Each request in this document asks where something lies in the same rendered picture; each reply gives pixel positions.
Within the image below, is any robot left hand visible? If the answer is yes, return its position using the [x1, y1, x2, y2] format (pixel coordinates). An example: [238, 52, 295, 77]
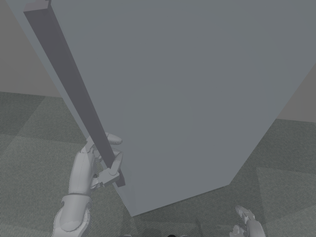
[68, 132, 123, 197]

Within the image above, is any fridge door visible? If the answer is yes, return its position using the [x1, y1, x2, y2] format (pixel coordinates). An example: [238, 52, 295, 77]
[6, 0, 316, 217]

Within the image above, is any robot right hand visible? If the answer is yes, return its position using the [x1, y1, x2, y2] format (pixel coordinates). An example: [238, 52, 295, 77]
[230, 205, 266, 237]

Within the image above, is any handle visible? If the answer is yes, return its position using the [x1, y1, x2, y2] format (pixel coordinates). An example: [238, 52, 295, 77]
[23, 0, 125, 187]

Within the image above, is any robot left forearm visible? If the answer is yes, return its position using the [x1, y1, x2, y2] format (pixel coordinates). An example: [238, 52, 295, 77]
[52, 193, 93, 237]

